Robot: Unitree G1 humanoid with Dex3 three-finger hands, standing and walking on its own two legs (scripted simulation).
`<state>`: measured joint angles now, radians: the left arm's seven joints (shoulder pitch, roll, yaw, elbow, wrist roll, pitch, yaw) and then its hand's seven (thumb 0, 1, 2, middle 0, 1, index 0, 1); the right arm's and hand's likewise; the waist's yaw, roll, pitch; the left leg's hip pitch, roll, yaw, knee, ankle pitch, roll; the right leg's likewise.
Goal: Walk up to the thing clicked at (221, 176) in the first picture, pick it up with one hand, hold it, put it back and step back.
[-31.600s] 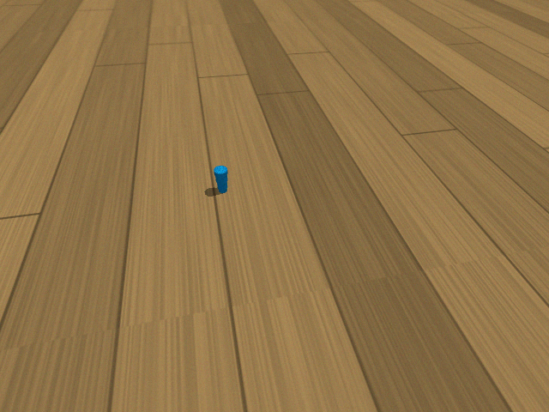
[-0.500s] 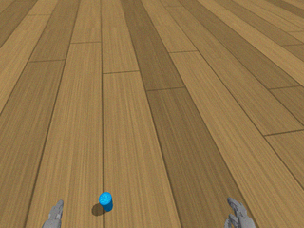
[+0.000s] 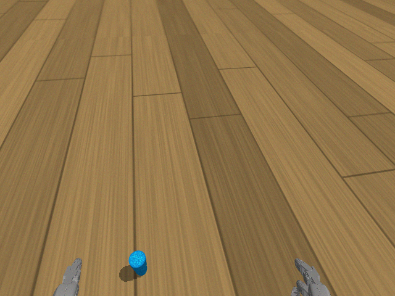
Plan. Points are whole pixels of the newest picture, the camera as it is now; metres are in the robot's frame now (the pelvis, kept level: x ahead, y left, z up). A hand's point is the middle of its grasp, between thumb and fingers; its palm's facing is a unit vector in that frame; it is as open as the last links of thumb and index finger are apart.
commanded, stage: stand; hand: left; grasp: from the side
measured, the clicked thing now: (139, 264) +0.44 +0.23 -0.65
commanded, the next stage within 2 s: none
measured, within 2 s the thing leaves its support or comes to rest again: neither
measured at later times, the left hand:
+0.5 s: hand out of the picture +0.16 +0.19 -0.07, palm faces +0.03 -0.95 -0.32, open 9.0 cm
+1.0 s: hand out of the picture +0.05 +0.25 -0.11, palm faces +0.00 -0.94 -0.35, open 7.4 cm
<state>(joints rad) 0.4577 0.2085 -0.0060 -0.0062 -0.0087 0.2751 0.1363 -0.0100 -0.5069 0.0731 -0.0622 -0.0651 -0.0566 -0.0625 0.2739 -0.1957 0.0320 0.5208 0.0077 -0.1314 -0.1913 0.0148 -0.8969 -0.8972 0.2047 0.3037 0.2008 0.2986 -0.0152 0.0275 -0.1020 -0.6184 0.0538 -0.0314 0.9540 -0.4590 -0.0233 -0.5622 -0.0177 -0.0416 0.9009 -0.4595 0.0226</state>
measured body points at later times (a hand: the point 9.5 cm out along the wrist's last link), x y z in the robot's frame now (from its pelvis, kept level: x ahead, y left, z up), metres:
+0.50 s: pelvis -0.01 +0.00 +0.00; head +0.01 +0.00 +0.45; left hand +0.16 +0.24 -0.05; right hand +0.16 -0.24 -0.08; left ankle +0.01 +0.13 -0.69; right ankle +0.00 -0.14 -0.69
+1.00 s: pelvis -0.01 +0.01 +0.04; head +0.00 +0.01 +0.49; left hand +0.05 +0.30 -0.09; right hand +0.07 -0.27 -0.09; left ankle +0.01 +0.13 -0.69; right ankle +0.00 -0.14 -0.69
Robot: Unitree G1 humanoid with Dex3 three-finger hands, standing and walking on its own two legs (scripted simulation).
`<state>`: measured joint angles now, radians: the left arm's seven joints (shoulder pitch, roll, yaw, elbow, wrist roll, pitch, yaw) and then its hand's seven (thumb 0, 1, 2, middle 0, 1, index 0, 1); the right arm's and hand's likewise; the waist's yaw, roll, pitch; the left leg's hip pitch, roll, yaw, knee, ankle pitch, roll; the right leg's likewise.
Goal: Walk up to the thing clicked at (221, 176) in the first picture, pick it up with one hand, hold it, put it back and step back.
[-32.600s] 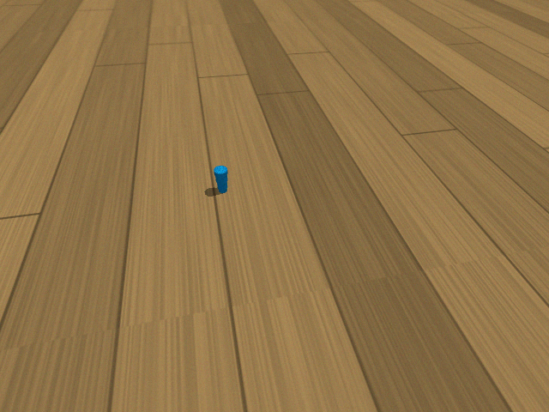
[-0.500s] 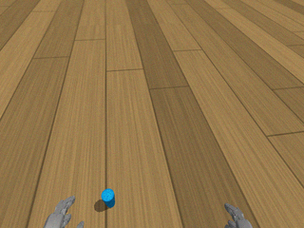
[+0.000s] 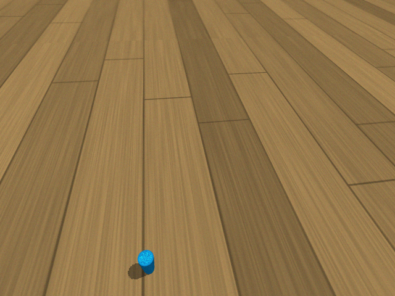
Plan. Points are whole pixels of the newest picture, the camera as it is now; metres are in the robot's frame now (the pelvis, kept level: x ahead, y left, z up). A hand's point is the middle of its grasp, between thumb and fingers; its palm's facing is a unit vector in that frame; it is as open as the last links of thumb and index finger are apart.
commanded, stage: stand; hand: left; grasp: from the side
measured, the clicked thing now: (147, 263) +0.45 +0.22 -0.69
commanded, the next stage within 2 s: step back in 1.56 s
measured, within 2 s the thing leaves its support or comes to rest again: neither
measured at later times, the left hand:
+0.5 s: hand out of the picture +0.03 +0.25 -0.15, palm faces -0.01 -0.93 -0.36, open 7.4 cm
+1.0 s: hand out of the picture +0.07 +0.24 -0.15, palm faces -0.03 -0.94 -0.34, open 7.4 cm
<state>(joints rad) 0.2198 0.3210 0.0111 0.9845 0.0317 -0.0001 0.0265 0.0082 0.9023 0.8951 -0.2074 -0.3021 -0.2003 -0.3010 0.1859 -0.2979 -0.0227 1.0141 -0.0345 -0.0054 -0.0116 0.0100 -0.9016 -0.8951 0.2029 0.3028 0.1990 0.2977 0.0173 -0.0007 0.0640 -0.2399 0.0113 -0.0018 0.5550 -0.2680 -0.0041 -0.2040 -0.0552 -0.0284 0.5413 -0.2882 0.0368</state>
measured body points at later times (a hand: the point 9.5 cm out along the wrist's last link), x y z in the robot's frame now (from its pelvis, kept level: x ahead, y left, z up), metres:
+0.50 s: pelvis -0.02 -0.01 +0.01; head -0.02 -0.01 +0.46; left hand +0.04 +0.30 -0.12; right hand +0.05 -0.30 -0.13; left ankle +0.02 +0.12 -0.73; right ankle +0.00 -0.14 -0.73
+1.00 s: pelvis +0.01 -0.01 +0.01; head +0.02 -0.01 +0.46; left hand +0.07 +0.29 -0.12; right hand +0.07 -0.30 -0.13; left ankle +0.02 +0.12 -0.73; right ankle +0.00 -0.14 -0.73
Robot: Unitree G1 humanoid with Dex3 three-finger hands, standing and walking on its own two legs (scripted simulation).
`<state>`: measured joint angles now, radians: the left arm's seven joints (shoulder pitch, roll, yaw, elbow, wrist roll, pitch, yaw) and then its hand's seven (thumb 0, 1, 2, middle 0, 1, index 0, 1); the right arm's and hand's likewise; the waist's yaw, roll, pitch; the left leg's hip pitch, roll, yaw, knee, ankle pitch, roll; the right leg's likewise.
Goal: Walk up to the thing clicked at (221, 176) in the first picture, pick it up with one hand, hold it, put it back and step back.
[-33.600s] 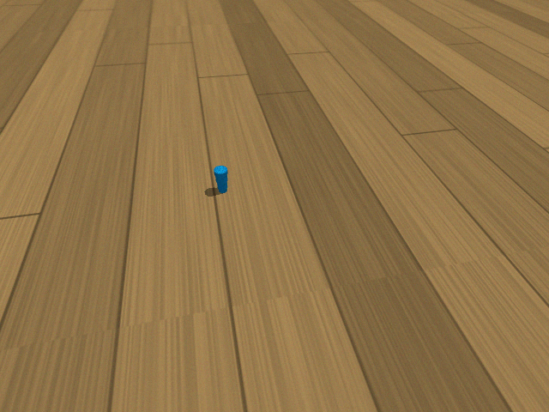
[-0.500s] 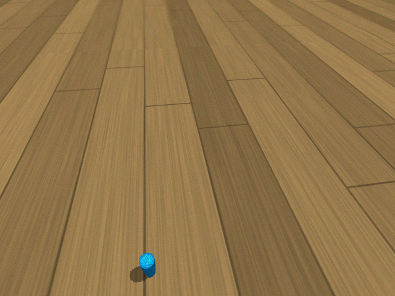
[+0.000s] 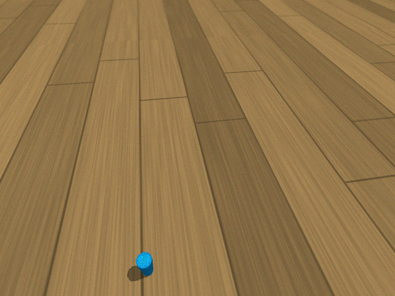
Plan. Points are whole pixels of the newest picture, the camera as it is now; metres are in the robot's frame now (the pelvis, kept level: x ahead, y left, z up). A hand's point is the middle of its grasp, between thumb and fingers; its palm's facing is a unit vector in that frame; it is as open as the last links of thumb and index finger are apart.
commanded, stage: stand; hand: left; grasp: from the side
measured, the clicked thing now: (146, 265) +0.44 +0.23 -0.71
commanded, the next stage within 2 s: step back in 0.56 s
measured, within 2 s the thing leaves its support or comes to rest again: neither
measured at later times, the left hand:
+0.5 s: hand out of the picture +0.10 +0.25 -0.16, palm faces -0.01 -0.94 -0.34, open 7.4 cm
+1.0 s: hand out of the picture +0.10 +0.31 -0.19, palm faces +0.00 -0.93 -0.38, open 7.4 cm
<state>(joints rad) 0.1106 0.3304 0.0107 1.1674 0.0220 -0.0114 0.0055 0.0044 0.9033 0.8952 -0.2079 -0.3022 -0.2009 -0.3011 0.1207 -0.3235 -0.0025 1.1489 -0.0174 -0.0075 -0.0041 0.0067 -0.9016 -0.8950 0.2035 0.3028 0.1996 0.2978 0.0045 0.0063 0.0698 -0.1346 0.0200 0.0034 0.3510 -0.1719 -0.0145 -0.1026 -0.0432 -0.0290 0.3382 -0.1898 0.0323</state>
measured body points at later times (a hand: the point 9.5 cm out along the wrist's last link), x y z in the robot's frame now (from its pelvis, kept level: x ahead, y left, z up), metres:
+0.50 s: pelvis +0.02 +0.00 +0.00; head +0.04 +0.00 +0.45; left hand +0.10 +0.30 -0.13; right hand +0.10 -0.30 -0.14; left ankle +0.01 +0.13 -0.75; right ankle +0.00 -0.14 -0.75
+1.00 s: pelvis -0.05 +0.04 -0.04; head +0.02 +0.06 +0.41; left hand +0.10 +0.35 -0.16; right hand +0.02 -0.29 -0.15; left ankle -0.06 +0.14 -0.75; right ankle -0.01 -0.14 -0.73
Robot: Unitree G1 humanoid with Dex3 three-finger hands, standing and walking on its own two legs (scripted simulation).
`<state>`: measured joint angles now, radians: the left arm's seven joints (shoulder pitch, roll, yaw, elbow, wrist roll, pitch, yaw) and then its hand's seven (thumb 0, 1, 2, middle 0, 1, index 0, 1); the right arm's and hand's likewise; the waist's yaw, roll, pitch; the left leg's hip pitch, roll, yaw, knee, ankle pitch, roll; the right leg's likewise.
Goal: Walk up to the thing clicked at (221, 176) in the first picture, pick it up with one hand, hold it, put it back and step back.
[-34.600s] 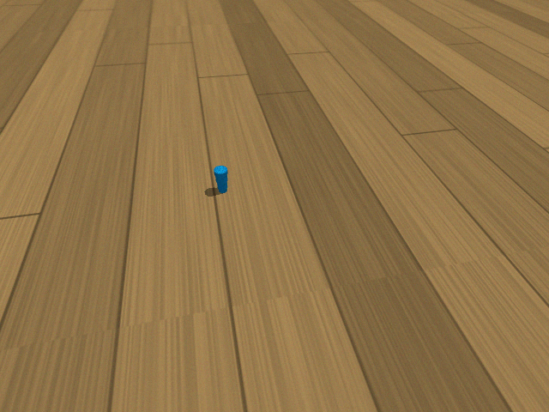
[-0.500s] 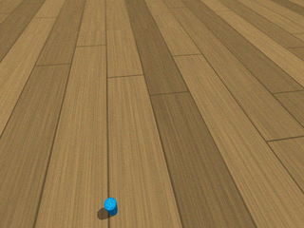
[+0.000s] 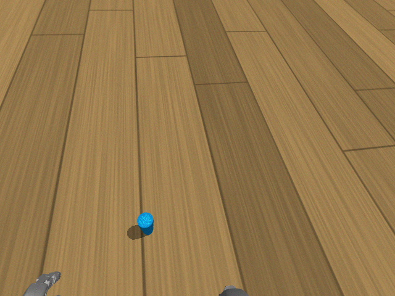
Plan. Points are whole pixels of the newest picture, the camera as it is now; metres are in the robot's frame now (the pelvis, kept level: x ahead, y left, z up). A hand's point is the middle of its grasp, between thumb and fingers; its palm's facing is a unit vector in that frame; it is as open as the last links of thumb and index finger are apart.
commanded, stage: step back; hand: left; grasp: from the side
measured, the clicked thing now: (146, 225) +0.49 +0.17 -0.67
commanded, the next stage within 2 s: none
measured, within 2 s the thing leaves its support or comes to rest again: neither
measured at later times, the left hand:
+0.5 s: hand out of the picture +0.04 +0.25 -0.12, palm faces -0.08 -0.91 -0.40, open 7.4 cm
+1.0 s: hand out of the picture -0.12 +0.29 -0.14, palm faces -0.06 -0.92 -0.38, open 7.4 cm
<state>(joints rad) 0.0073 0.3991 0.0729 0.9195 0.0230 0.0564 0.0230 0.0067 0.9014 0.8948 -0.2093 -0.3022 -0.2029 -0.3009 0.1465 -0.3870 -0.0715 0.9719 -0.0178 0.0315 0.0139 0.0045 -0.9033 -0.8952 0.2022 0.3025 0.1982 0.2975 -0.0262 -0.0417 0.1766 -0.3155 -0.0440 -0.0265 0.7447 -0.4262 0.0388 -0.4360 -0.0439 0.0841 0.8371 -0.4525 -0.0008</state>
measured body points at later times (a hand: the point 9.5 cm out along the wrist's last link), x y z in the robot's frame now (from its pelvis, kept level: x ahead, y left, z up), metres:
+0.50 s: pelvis -0.09 +0.00 +0.02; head -0.03 -0.02 +0.46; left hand +0.04 +0.30 -0.09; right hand +0.00 -0.32 -0.11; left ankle -0.09 +0.13 -0.64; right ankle -0.06 -0.12 -0.71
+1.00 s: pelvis -0.22 +0.02 +0.02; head -0.16 +0.04 +0.46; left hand -0.12 +0.34 -0.12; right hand -0.12 -0.30 -0.08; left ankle -0.15 +0.14 -0.71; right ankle -0.28 -0.13 -0.65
